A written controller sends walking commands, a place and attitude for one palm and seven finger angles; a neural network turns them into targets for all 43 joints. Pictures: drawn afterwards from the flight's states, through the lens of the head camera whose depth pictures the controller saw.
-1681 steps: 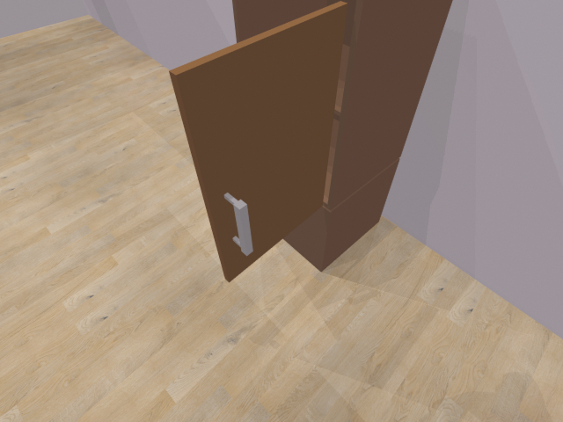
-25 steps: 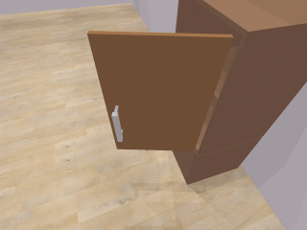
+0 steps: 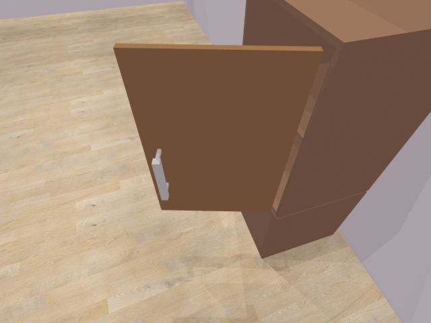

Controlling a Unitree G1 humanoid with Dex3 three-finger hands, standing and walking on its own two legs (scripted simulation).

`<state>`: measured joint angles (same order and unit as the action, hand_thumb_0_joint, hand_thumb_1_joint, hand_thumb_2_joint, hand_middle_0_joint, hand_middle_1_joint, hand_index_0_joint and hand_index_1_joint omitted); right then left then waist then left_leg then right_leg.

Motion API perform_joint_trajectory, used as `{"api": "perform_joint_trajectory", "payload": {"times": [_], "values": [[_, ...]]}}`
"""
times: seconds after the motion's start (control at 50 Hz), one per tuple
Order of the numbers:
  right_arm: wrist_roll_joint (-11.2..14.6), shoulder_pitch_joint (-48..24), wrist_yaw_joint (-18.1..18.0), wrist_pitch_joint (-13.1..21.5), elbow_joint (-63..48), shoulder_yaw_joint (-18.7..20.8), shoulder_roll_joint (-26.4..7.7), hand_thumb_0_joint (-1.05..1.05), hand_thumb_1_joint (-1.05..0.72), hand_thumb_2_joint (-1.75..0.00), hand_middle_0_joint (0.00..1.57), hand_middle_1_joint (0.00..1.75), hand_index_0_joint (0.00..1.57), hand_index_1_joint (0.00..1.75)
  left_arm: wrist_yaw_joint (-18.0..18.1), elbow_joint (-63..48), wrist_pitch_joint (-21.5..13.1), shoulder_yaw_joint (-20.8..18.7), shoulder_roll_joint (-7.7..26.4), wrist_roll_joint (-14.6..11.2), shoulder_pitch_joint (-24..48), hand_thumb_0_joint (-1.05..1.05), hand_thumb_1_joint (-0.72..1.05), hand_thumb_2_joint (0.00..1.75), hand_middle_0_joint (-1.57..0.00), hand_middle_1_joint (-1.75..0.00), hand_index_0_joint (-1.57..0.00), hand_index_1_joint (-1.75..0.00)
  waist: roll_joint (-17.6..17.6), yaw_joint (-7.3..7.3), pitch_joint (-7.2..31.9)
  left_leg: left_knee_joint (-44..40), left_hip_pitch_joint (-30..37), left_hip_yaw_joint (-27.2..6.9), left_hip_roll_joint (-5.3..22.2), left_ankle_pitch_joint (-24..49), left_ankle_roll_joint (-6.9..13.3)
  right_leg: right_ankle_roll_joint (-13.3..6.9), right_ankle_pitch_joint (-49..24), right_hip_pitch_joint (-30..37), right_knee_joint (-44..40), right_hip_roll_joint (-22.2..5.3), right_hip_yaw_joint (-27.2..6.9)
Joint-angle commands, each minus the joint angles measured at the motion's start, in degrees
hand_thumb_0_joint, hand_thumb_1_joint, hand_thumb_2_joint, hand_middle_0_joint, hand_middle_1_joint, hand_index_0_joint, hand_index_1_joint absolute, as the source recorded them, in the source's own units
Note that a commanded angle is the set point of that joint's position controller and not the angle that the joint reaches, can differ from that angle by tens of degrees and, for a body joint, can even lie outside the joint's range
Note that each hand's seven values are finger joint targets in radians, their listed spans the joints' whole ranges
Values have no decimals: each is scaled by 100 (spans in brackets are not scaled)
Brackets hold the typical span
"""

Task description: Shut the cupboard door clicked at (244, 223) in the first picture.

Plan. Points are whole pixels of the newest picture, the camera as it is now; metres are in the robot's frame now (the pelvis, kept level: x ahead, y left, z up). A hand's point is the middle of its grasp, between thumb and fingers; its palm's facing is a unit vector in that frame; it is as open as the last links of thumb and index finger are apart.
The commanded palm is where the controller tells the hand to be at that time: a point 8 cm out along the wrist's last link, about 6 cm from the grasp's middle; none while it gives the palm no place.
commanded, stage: shuffle to correct the standing spot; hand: left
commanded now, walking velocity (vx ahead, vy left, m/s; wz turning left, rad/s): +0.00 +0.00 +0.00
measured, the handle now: (162, 175) +0.50 +0.18 -0.11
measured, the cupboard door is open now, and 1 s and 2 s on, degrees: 71 71 71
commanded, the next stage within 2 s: come to a stop and stand still in 0.16 s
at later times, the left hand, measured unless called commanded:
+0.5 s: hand out of the picture +0.04 +0.15 -0.18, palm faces +0.02 -0.98 -0.19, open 7.4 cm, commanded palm none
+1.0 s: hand out of the picture +0.10 +0.13 -0.17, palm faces -0.02 -0.98 -0.22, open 7.4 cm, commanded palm none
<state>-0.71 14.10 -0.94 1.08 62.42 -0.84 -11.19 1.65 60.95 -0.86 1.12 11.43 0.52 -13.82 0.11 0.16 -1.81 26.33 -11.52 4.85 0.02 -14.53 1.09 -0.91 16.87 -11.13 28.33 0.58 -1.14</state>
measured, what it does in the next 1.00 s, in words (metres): steps on the spot: right foot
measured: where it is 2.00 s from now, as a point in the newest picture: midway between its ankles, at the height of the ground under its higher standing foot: outside the picture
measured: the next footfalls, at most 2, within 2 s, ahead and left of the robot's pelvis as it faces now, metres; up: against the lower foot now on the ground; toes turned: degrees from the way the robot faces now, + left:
right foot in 0.76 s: +0.10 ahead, -0.14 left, +0.00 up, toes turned -3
left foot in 1.06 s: +0.06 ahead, +0.07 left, +0.00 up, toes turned +1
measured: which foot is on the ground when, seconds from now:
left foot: down 0.00-0.76, up 0.78-1.00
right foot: down 0.00-0.58, up 0.60-0.74, down 0.76-1.00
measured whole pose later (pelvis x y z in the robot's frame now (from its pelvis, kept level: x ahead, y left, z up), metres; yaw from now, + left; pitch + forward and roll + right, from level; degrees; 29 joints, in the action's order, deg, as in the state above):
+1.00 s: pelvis +0.04 -0.05 +0.00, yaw -2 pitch +0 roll +1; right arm -0.3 11.2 -1.0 -1.7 59.7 1.8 -9.2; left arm 1.6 56.1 0.0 -0.7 10.6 1.5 -12.1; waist 1.2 -0.5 -3.5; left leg 44.0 -17.1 2.0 1.4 -25.9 -0.6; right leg -3.9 14.0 -16.6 30.8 1.0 3.2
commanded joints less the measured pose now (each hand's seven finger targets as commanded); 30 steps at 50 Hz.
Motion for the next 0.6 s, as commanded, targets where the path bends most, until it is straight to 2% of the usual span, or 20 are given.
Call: {"api": "perform_joint_trajectory", "payload": {"times": [0.0,0.02,0.04,0.1,0.16,0.22,0.26,0.28,0.3,0.34,0.36,0.38,0.4,0.42,0.46,0.48,0.52,0.54,0.56,0.58], "values": [[-5,28,-40,133,-233,173,-751,0,-90,-90,20,30,20,30,40,-203,-119,-189,834,20,-140,0,90,90,-20,-30,-20,-30,40,-28,52,-465,214,-643,603,893,109,-176,-1203,-145,-509,-599,-584],[-19,106,-29,107,-170,115,-539,0,-90,-90,20,30,20,30,43,-132,-84,-143,618,19,-227,0,90,90,-20,-30,-20,-30,75,-11,126,-468,252,-610,613,654,85,-147,-895,-115,-488,-577,-517],[-32,138,-25,84,-145,103,-509,0,-90,-90,20,30,20,30,33,-81,-52,-128,543,28,-301,0,90,90,-20,-30,-20,-30,41,-23,45,-463,234,-597,604,296,97,-156,-462,-194,-461,-519,-510],[-64,77,-3,43,-176,140,-564,0,-90,-90,20,30,20,30,-21,-74,-13,-164,570,67,-365,0,90,90,-20,-30,-20,-30,-11,-26,-208,-455,30,-630,613,-665,148,-226,542,-450,-489,-454,-521],[-71,93,3,34,-205,176,-581,0,-90,-90,20,30,20,30,-66,-102,-14,-195,571,87,-408,0,90,90,-20,-30,-20,-30,-150,-11,-512,-501,-126,-741,699,-999,218,-272,747,-656,-387,-354,-456],[-69,139,-18,82,-228,196,-621,0,-90,-90,20,30,20,30,-83,-79,-50,-229,542,90,-521,0,90,90,-20,-30,-20,-30,-172,-18,-435,-249,-67,-724,761,-340,277,-301,134,-582,-131,-335,-397],[-54,205,-53,119,-205,195,-552,0,-90,-90,20,30,20,30,-68,-46,-87,-248,488,84,-631,0,90,90,-20,-30,-20,-30,-82,-36,-302,21,10,-630,771,523,301,-313,-675,-390,24,-348,-345],[-46,177,-74,128,-213,176,-544,0,-90,-90,20,30,20,30,-42,-5,-100,-246,498,75,-724,0,90,90,-20,-30,-20,-30,8,-68,-159,304,52,-447,684,1103,229,-310,-1457,-203,43,-450,-442],[-37,177,-102,133,-201,155,-465,0,-90,-90,20,30,20,30,-6,46,-109,-255,520,65,-816,0,90,90,-20,-30,-20,-30,83,-63,-41,527,59,-300,588,1468,143,-315,-2402,2,82,-554,-556],[-1,196,-153,119,-197,140,-373,0,-90,-90,20,30,20,30,63,123,-143,-271,606,25,-1015,0,90,90,-20,-30,-20,-30,320,-79,247,746,-8,-155,468,1691,-9,-307,-4532,515,154,-790,-725],[30,185,-177,98,-189,145,-293,0,-90,-90,20,30,20,30,97,138,-166,-279,622,9,-1042,0,90,90,-20,-30,-20,-30,451,-58,244,675,-83,-127,443,1734,-72,-265,-5519,684,179,-854,-709],[52,190,-195,82,-202,163,-383,0,-90,-90,20,30,20,30,129,120,-180,-285,719,-2,-1025,0,90,90,-20,-30,-20,-30,478,-54,321,657,-72,-114,406,1759,-97,-211,-6229,825,248,-894,-689],[71,169,-217,74,-234,226,-524,0,-90,-90,20,30,20,30,150,61,-185,-328,881,0,-951,0,90,90,-20,-30,-20,-30,424,-27,405,613,13,-99,381,1842,-85,-191,-6565,879,350,-889,-672],[82,228,-230,55,-231,273,-565,0,-90,-90,20,30,20,30,167,-18,-163,-354,932,-4,-850,0,90,90,-20,-30,-20,-30,340,14,514,546,163,-82,410,2115,-70,-192,-6513,841,460,-865,-618],[48,412,-241,20,-184,306,-399,0,-90,-90,20,30,20,30,195,-116,-88,-338,710,4,-775,0,90,90,-20,-30,-20,-30,106,73,502,585,623,3,498,3177,-31,-108,-5878,377,621,-740,-446],[27,490,-246,-8,-181,332,-429,0,-90,-90,20,30,20,30,203,-161,-61,-350,653,-1,-757,0,90,90,-20,-30,-20,-30,-114,89,537,667,876,1,590,3790,-6,-79,-5413,141,688,-661,-383],[-6,565,-250,-40,-209,392,-501,0,-90,-90,20,30,20,30,198,-279,-21,-380,582,8,-558,0,90,90,-20,-30,-20,-30,-496,127,463,580,1259,-158,894,4781,170,-8,-3636,-390,873,-474,-162],[-23,601,-234,-33,-221,417,-531,0,-90,-90,20,30,20,30,190,-374,1,-381,482,19,-392,0,90,90,-20,-30,-20,-30,-771,169,335,362,1466,-351,1150,5220,360,50,-1942,-827,1128,-314,-6],[-36,617,-211,-16,-204,421,-518,0,-90,-90,20,30,20,30,182,-472,33,-350,294,28,-186,0,90,90,-20,-30,-20,-30,-1100,201,107,63,1675,-631,1505,5922,682,88,176,-1288,1438,-135,127],[-58,609,-201,-23,-242,428,-573,0,-90,-90,20,30,20,30,167,-561,70,-365,271,38,-4,0,90,90,-20,-30,-20,-30,-1176,219,-87,-82,1739,-783,1691,6094,906,98,1261,-1641,1645,-135,120]]}}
